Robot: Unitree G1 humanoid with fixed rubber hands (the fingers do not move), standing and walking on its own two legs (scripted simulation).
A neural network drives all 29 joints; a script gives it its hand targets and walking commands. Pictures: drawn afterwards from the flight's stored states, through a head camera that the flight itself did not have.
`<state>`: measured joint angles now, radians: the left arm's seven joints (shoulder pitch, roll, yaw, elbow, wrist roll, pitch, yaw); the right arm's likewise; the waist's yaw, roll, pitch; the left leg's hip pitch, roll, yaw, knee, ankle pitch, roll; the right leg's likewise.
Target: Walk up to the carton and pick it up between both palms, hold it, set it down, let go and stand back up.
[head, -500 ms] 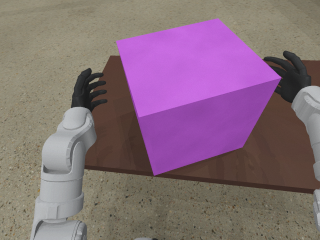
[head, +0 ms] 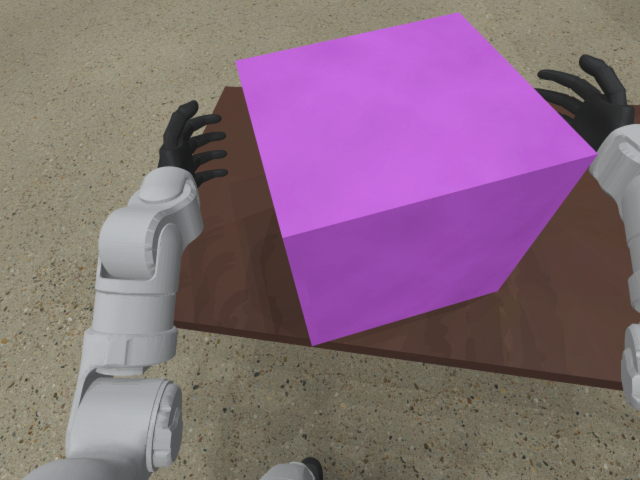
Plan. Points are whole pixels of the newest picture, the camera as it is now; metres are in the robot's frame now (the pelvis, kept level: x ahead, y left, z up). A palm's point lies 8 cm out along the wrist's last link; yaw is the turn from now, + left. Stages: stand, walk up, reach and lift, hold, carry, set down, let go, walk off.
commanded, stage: reach and lift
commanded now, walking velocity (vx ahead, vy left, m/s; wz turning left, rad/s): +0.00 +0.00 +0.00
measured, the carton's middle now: (381, 189) +0.49 +0.01 +0.04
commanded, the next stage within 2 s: none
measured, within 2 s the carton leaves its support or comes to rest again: neither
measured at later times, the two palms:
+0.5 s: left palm (188, 235) +0.36 +0.25 +0.07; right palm (583, 190) +0.47 -0.23 +0.08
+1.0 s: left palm (212, 230) +0.38 +0.23 +0.06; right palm (570, 191) +0.49 -0.23 +0.06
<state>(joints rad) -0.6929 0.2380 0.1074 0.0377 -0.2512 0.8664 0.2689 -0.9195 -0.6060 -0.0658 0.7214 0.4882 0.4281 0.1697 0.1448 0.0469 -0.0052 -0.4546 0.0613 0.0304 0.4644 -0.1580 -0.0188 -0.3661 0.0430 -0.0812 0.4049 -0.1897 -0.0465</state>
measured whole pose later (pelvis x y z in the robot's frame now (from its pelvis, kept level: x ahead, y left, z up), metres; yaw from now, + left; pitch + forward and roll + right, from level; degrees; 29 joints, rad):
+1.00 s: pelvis -0.01 +0.00 -0.01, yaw -1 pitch +21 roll -2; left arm -0.55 0.15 0.11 0.28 -0.20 0.33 0.18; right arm -0.87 -0.61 -0.03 0.91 0.39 0.04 0.21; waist 0.17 0.05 -0.09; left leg -0.73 0.07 0.03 0.46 -0.11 -0.02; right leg -0.65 0.05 -0.08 0.43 -0.15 -0.05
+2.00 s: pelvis -0.01 +0.00 -0.01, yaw -1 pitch +21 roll -2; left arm -0.55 -0.02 0.18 0.45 0.02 0.14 0.18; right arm -0.87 -0.49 -0.03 1.11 0.12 -0.14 0.26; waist 0.17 0.02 -0.19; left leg -0.73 0.07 0.03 0.46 -0.11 -0.02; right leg -0.65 0.05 -0.08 0.43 -0.15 -0.05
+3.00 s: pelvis -0.02 +0.00 -0.01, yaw -1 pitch +20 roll -2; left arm -0.55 -0.03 0.19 0.52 0.02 0.07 0.26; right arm -0.87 -0.44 -0.03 1.17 0.10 -0.19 0.23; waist 0.17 0.00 -0.22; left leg -0.73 0.07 0.03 0.46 -0.09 -0.02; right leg -0.65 0.05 -0.08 0.42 -0.13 -0.05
